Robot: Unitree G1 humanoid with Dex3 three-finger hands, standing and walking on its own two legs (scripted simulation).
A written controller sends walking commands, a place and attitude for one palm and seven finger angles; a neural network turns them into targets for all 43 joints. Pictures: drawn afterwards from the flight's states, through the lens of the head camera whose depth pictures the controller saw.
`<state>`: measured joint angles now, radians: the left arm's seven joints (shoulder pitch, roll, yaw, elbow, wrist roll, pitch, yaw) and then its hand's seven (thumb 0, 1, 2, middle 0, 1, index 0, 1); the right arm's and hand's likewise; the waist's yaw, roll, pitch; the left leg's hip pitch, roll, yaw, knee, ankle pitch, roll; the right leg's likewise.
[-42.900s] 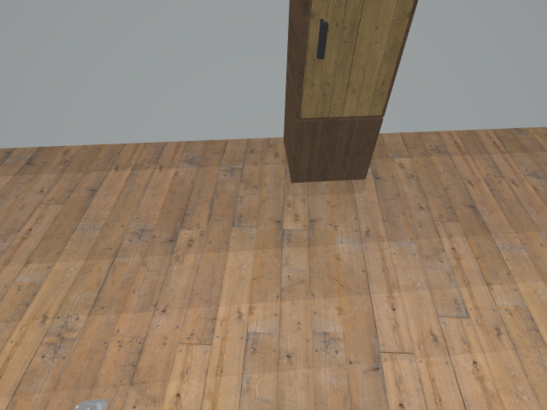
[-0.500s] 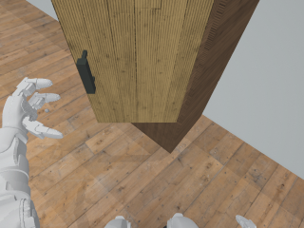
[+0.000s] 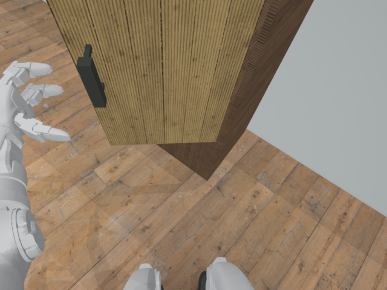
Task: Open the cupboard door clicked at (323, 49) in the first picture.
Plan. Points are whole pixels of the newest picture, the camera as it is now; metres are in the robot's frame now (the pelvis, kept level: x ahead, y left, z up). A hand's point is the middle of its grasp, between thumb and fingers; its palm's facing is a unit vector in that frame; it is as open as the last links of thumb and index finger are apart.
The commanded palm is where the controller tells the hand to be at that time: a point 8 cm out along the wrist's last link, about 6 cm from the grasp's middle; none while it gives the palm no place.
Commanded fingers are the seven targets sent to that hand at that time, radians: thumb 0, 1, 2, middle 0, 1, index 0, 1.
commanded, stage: move the hooked fingers beside the handle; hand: left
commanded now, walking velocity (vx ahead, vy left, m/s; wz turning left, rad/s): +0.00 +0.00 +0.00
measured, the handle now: (94, 77) +0.54 +0.20 +0.07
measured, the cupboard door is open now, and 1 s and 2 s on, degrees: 42 42 42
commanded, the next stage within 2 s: slide the fingers in behind the handle in 1.04 s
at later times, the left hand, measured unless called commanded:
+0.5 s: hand (51, 95) +0.49 +0.27 +0.07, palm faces +0.04 -1.00 -0.01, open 14.0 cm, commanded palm +0.46 +0.31 +0.07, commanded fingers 0.00 -0.50 0.30 -0.30 -1.20 -0.30 -1.20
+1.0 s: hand (57, 95) +0.49 +0.26 +0.07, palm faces +0.03 -1.00 -0.01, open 14.0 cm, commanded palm +0.47 +0.31 +0.07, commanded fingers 0.00 -0.50 0.30 -0.30 -1.20 -0.30 -1.20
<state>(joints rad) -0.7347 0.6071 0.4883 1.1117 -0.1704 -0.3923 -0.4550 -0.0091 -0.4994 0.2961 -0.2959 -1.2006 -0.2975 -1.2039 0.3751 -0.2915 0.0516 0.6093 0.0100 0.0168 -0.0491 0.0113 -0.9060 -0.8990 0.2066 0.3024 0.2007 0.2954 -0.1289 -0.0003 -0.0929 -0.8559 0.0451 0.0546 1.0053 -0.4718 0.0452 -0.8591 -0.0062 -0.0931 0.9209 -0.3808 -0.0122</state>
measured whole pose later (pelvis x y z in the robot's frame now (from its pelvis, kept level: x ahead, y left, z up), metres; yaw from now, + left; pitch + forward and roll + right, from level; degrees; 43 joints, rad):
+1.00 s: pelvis +0.01 +0.00 -0.01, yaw -1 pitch +21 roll -4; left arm -0.83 0.64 0.49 1.17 -0.13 -0.38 -0.42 -0.01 -0.50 0.30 -0.30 -1.20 -0.30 -1.20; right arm 0.37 -0.28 0.06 0.58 0.00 0.08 -0.03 0.01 -0.91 -0.90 0.21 0.30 0.20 0.30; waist -0.16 0.01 -0.10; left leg -0.91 0.05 0.05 1.04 -0.50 0.05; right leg -0.91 0.00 -0.10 0.94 -0.39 -0.01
